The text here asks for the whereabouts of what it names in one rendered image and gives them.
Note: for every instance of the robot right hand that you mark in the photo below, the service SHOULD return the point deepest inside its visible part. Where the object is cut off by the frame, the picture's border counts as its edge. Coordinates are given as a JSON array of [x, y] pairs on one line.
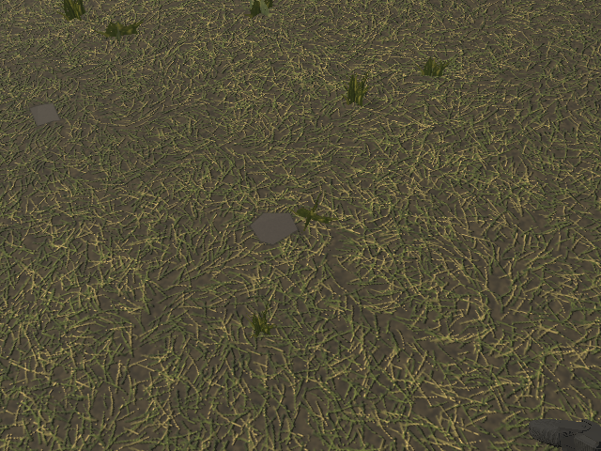
[[569, 435]]

